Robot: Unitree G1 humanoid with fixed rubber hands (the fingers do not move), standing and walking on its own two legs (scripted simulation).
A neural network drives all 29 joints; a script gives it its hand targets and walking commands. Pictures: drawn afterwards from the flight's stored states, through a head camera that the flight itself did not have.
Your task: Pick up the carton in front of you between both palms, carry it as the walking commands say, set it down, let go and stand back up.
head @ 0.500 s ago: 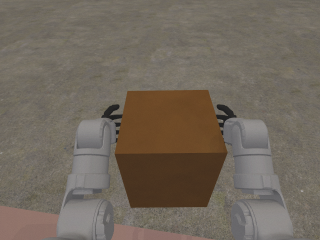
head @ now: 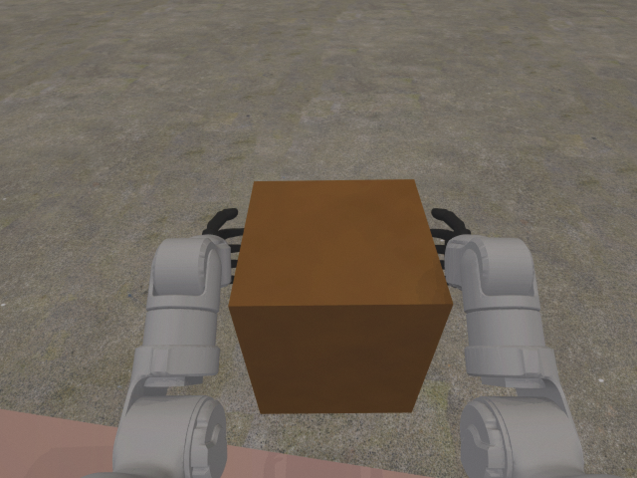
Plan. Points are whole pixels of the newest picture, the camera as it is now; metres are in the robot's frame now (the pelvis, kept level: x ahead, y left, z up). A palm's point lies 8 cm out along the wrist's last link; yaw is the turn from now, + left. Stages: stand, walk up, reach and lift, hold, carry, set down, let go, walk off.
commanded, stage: carry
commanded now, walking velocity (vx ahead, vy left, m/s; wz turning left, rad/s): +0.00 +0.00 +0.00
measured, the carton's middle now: (334, 300) +0.34 +0.00 +0.06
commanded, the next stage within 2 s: none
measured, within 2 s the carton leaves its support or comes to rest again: neither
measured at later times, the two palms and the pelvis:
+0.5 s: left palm (213, 258) +0.35 +0.15 +0.13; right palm (456, 258) +0.34 -0.15 +0.13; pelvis +0.00 +0.00 +0.00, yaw +0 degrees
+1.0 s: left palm (227, 239) +0.38 +0.14 +0.13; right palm (459, 244) +0.37 -0.16 +0.13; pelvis +0.03 -0.01 +0.00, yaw +0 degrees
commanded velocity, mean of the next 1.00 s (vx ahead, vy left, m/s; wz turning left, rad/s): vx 0.14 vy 0.00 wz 0.00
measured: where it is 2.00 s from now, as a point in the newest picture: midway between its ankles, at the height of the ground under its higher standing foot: (326, 420)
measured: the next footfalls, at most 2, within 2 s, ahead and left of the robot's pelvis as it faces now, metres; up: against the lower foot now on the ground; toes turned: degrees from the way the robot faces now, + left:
left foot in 1.30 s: +0.27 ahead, +0.10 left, +0.00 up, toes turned +5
right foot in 1.86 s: +0.65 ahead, -0.09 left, -0.10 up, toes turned -6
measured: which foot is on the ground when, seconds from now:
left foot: down 0.00-1.00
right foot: down 0.00-1.00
